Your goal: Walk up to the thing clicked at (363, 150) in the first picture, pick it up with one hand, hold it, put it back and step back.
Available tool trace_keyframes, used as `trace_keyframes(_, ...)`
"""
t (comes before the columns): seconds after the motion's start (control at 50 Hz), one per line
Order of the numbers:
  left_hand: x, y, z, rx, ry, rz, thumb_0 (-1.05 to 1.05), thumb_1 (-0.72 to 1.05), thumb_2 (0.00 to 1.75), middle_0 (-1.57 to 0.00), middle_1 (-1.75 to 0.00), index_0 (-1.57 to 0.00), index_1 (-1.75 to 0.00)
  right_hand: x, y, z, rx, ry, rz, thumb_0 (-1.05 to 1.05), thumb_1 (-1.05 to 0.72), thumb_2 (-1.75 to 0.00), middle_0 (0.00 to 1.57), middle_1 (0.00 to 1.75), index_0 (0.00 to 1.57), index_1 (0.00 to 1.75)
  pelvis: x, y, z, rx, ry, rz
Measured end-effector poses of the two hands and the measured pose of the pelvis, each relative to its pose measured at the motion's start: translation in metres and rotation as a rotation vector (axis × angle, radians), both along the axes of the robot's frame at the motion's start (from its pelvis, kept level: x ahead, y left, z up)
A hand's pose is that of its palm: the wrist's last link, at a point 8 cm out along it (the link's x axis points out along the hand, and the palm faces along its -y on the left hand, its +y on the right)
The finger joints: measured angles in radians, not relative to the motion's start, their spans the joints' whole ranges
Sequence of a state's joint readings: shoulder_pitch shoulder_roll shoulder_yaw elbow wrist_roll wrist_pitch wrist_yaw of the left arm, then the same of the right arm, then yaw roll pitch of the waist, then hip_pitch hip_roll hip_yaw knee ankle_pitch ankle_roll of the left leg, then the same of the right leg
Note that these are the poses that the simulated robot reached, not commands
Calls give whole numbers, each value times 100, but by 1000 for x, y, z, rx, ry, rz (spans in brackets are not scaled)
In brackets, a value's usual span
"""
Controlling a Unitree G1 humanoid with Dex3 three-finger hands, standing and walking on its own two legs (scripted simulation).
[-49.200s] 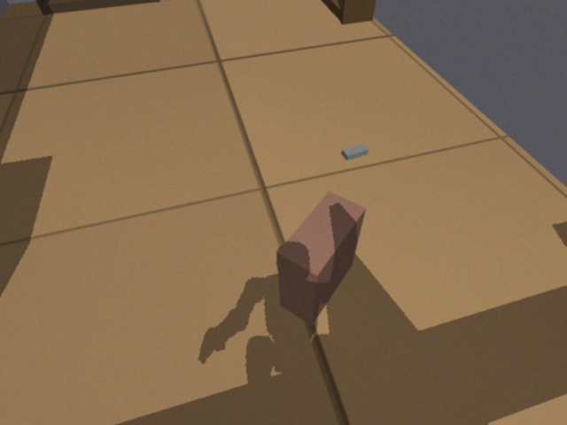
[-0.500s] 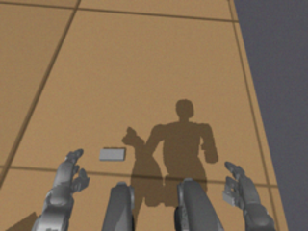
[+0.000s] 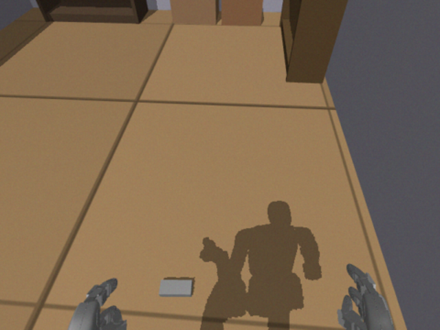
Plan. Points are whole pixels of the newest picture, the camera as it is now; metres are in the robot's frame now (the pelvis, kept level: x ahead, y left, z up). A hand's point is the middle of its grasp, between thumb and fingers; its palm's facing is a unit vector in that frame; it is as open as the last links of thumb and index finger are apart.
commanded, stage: home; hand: left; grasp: from above
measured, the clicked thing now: (176, 288) +0.43 +0.19 -0.70
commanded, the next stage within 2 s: stand in 1.96 s
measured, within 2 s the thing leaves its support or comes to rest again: neither
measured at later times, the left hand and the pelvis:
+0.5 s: hand out of the picture +0.16 +0.18 -0.04, palm faces +0.06 -0.98 -0.20, open 7.4 cm; pelvis -0.01 +0.00 +0.00, yaw +0 degrees
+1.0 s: hand out of the picture +0.15 +0.18 -0.04, palm faces +0.05 -0.98 -0.20, open 7.4 cm; pelvis -0.01 +0.00 +0.00, yaw +0 degrees
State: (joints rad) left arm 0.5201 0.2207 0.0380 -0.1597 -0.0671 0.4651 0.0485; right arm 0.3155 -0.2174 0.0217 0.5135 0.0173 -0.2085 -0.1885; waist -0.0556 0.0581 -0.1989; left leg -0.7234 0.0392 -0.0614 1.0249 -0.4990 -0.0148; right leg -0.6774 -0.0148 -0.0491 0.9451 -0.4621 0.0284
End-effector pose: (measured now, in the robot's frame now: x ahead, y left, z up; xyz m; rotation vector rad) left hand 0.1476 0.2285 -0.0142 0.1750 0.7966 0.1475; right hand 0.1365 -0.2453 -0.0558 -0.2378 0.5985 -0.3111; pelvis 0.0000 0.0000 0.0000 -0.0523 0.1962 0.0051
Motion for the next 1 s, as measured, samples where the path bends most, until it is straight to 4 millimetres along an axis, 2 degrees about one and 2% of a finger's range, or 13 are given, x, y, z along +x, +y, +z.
trace_keyframes(0.12, -7, 0, -1, -14, 15, 3, 1, 90, 90, -20, -30, -20, -30, 19, 5, 11, -7, -66, 50, 2, -90, -89, 20, 30, 20, 30, 0, -1, 2, 3, -22, 8)
trace_keyframes(0.22, -9, -2, -5, -24, 24, 4, 2, 90, 90, -20, -30, -20, -30, 23, 7, 13, -12, -77, 78, 2, -90, -89, 20, 30, 20, 30, -3, -3, 2, 4, -28, 11)
trace_keyframes(0.62, -11, -5, -3, -12, 12, -7, 2, 90, 90, -20, -29, -20, -30, -4, 0, 1, -9, -10, 44, 2, -90, -89, 20, 30, 20, 30, -8, -5, 2, 7, -37, 4)
trace_keyframes(1.0, -16, -3, -3, -12, 11, -13, 2, 90, 90, -20, -29, -20, -30, -2, 2, 5, -13, -41, 54, 2, -90, -90, 20, 30, 20, 30, -13, -3, 1, 6, -41, 4)
